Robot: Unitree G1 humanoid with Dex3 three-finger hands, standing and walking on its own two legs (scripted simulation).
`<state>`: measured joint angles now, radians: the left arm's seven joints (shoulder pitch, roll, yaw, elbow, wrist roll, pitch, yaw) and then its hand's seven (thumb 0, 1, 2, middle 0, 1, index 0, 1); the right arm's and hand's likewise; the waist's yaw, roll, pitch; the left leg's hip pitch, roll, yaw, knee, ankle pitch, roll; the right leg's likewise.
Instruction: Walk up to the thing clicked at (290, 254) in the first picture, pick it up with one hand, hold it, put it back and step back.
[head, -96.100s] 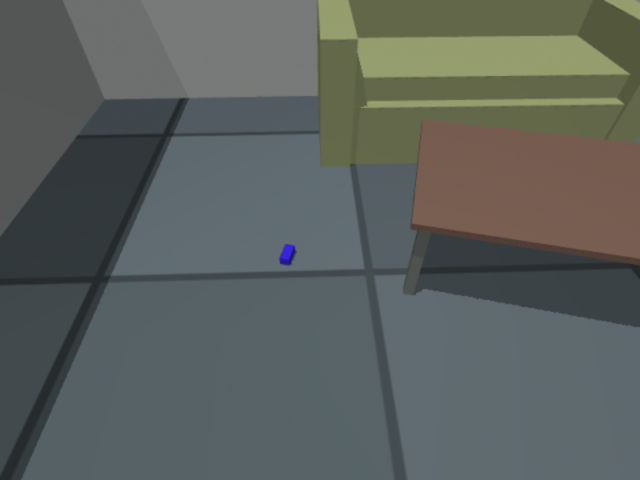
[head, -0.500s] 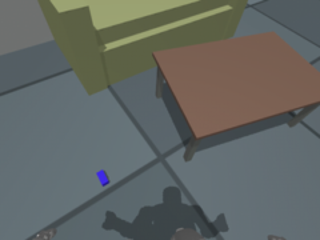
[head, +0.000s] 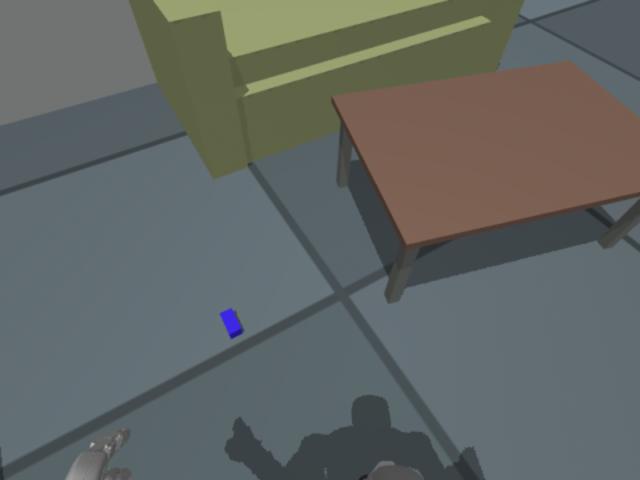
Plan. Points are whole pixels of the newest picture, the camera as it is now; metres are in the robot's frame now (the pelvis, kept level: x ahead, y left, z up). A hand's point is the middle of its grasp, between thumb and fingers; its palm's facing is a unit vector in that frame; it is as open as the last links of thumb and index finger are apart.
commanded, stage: step back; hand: left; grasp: from above
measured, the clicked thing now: (231, 323) +0.66 +0.28 -0.73
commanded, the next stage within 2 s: none
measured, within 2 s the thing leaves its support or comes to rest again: neither
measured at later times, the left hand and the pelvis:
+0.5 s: hand out of the picture -0.09 +0.23 -0.14, palm faces -0.09 -0.91 -0.40, open 7.4 cm; pelvis -0.17 -0.04 +0.00, yaw -5 degrees
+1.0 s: hand out of the picture -0.23 +0.23 -0.14, palm faces +0.01 -0.93 -0.38, open 7.4 cm; pelvis -0.35 -0.04 +0.01, yaw +0 degrees
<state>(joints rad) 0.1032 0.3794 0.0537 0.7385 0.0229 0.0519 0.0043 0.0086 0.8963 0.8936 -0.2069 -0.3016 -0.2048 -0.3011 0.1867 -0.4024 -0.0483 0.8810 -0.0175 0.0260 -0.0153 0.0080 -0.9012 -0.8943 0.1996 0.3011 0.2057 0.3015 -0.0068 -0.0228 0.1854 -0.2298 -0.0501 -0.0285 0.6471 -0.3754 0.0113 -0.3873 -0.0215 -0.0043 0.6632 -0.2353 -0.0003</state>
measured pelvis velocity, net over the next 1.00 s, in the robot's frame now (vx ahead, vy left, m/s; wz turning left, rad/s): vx -0.35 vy -0.04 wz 0.01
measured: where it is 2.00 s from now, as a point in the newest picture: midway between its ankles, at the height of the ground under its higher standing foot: outside the picture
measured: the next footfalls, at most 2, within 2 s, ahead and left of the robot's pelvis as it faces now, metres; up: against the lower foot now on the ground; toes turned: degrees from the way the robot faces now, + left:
right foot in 0.42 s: -0.15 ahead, -0.16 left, +0.00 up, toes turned -3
left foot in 0.78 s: -0.25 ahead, +0.07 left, +0.00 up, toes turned +0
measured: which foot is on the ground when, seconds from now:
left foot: down 0.00-0.46, up 0.48-0.76, down 0.78-1.00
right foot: down 0.00-0.02, up 0.04-0.40, down 0.42-0.82, up 0.84-1.00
